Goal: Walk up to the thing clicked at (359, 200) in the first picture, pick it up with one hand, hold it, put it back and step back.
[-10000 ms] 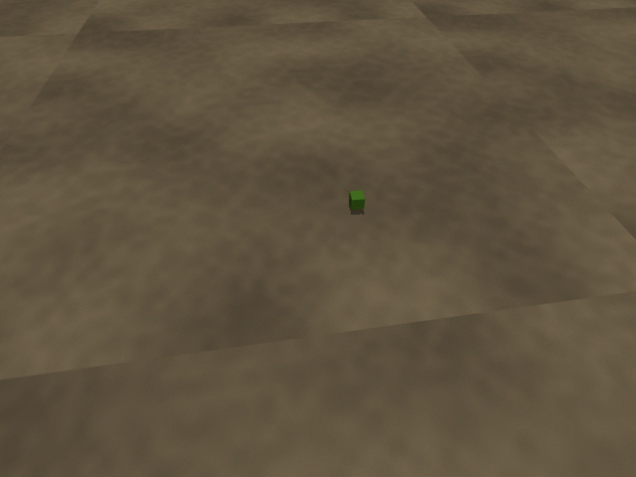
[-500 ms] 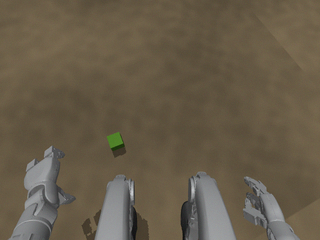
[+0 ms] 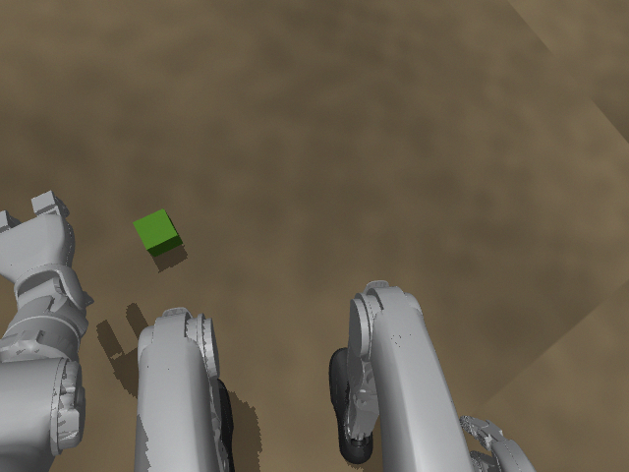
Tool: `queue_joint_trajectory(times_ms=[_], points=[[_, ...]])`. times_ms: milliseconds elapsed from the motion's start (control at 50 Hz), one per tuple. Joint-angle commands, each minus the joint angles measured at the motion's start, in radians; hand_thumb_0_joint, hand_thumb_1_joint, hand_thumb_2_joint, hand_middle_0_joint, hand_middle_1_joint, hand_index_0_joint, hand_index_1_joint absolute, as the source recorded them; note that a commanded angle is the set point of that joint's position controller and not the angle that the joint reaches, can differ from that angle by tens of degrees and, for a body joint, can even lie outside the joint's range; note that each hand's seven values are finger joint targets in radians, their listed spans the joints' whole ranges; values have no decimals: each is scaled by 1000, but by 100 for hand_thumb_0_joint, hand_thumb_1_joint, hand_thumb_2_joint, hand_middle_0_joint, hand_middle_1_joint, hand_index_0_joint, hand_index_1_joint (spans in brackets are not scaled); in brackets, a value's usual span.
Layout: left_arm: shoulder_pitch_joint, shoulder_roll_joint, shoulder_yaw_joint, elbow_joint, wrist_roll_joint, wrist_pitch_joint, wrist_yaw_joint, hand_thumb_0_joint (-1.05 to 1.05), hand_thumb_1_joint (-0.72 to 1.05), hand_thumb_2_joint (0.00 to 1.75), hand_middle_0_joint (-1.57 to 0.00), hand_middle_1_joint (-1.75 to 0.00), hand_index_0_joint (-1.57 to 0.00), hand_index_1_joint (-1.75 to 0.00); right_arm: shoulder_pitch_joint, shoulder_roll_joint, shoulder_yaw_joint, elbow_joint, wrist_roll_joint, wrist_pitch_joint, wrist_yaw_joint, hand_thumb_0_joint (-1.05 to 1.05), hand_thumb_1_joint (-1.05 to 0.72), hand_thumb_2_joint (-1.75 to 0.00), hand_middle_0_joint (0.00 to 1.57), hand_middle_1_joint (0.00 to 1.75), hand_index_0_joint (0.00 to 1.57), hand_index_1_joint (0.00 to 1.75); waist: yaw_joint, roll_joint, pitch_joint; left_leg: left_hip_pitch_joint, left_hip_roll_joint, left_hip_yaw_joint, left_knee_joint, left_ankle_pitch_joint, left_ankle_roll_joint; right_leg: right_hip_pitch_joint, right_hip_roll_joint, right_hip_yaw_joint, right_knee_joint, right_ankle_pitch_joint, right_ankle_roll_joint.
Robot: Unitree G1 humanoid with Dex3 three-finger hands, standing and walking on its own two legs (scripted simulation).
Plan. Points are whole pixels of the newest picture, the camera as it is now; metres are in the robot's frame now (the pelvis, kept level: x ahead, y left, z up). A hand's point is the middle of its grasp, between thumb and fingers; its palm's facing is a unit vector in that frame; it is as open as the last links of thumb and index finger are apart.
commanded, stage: rise first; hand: left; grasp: from above
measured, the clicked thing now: (159, 233) +0.50 +0.22 -0.38
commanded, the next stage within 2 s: none
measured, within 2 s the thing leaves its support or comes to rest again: neither
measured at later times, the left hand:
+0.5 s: hand (93, 248) +0.44 +0.28 -0.23, palm faces -0.38 -0.21 -0.90, open 13.9 cm
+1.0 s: hand (107, 239) +0.46 +0.27 -0.26, palm faces -0.37 -0.22 -0.90, open 13.8 cm
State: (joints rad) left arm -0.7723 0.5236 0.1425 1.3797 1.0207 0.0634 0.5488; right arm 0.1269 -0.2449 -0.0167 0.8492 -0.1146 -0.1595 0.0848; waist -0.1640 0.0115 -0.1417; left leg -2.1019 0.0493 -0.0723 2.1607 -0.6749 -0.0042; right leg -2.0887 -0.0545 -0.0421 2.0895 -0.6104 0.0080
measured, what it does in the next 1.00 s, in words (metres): lowers itself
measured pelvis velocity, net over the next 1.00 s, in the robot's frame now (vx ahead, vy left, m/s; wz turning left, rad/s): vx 0.01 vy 0.00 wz -0.03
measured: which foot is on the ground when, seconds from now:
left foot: down 0.00-1.00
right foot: down 0.00-1.00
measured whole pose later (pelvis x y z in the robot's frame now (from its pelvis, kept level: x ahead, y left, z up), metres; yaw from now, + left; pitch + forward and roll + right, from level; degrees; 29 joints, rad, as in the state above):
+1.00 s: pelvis +0.01 +0.00 -0.07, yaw -2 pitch +35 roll -6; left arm -1.02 0.65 0.23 1.61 1.04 0.06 0.55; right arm 0.16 -0.29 0.03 0.84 -0.17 -0.22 0.25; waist -0.26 0.01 -0.03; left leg -2.31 0.04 -0.11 2.41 -0.71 0.00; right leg -2.29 -0.05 -0.05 2.31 -0.63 0.02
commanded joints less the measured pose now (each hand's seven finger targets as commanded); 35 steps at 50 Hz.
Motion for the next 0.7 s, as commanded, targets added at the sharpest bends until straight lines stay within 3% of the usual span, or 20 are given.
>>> queue_joint_trajectory(times_ms=[0,40,80,160,180,200,220,260,300,340,400,460,520,560,680], points=[[-323,252,48,-56,-21,27,61,0,-51,96,-8,-106,-10,-104,149,-208,-59,-30,-10,-35,11,0,-89,-90,20,30,20,30,-5,193,-602,437,-30,42,-255,65,21,270,27,-57,-198,58,-39],[-354,235,35,-40,-45,35,45,0,-52,97,-8,-107,-10,-105,160,-208,-53,-25,-15,-38,24,0,-90,-90,20,30,20,30,-18,220,-603,435,-28,44,-241,75,19,268,28,-56,-181,67,-42],[-408,285,56,-82,-44,32,36,0,-50,95,-8,-108,-10,-105,178,-218,-55,-18,-14,-40,30,0,-90,-90,20,30,20,30,-22,238,-640,439,-31,41,-223,96,20,276,26,-57,-160,89,-43],[-359,251,31,-3,-15,30,7,0,-52,97,-8,-106,-10,-104,192,-230,-46,-15,-12,-39,47,0,-90,-90,20,30,20,30,-36,231,-598,421,-34,32,-190,124,17,227,28,-65,-127,111,-47],[-402,294,49,-57,-5,20,8,0,-53,98,-8,-107,-10,-105,200,-234,-51,-7,-14,-38,50,0,-90,-90,20,30,20,30,-31,250,-616,412,-35,36,-180,134,18,233,29,-63,-115,121,-48],[-353,270,37,6,6,20,6,0,-53,97,-8,-106,-10,-104,194,-231,-45,-17,-14,-37,56,0,-90,-90,20,30,20,30,-24,246,-608,396,-39,43,-175,136,19,243,32,-62,-111,120,-50],[-363,261,35,-19,17,18,5,0,-54,98,-8,-106,-9,-104,210,-234,-47,-15,-15,-37,61,0,-90,-90,20,30,20,30,-35,238,-611,407,-38,39,-167,151,18,234,30,-65,-105,133,-48],[-390,264,39,-24,16,12,8,0,-53,98,-8,-107,-10,-105,216,-238,-49,-14,-16,-37,71,0,-90,-90,20,30,20,30,-35,229,-612,383,-38,46,-151,158,21,237,35,-68,-96,141,-48],[-369,224,30,29,12,15,11,0,-54,99,-8,-105,-9,-104,231,-240,-44,-19,-15,-39,80,0,-90,-90,20,30,20,30,-51,217,-583,374,-39,35,-152,161,20,217,31,-72,-88,146,-46],[-415,267,48,9,6,11,18,0,-54,98,-8,-106,-9,-104,226,-248,-51,-15,-18,-43,85,0,-90,-90,20,30,20,30,-48,236,-588,368,-37,37,-146,144,21,193,31,-70,-73,131,-47],[-470,276,46,-6,9,2,19,0,-52,96,-9,-107,-11,-105,250,-247,-47,-11,-26,-46,98,0,-90,-90,20,30,20,30,-74,204,-608,341,-39,56,-101,164,29,242,34,-65,-75,155,-42],[-478,314,67,21,14,0,31,0,-50,94,-9,-108,-11,-105,248,-251,-40,-13,-31,-49,105,0,-90,-90,20,30,20,30,-65,203,-636,319,-41,71,-74,180,34,271,37,-59,-67,173,-38],[-496,297,57,42,21,-9,31,0,-51,95,-9,-106,-11,-104,253,-252,-41,-8,-36,-49,111,0,-90,-90,20,30,20,30,-75,208,-623,294,-39,72,-62,156,32,254,41,-64,-60,150,-39],[-480,324,69,58,27,-8,33,0,-51,95,-9,-107,-11,-105,244,-251,-37,-10,-36,-51,114,0,-90,-90,20,30,20,30,-69,217,-605,292,-42,72,-61,146,32,236,38,-62,-52,134,-41],[-501,319,83,99,20,4,46,0,-50,94,-10,-106,-12,-104,252,-264,-32,-10,-44,-54,133,0,-90,-90,20,30,20,30,-86,216,-589,262,-43,66,-44,147,34,223,44,-73,-36,143,-39]])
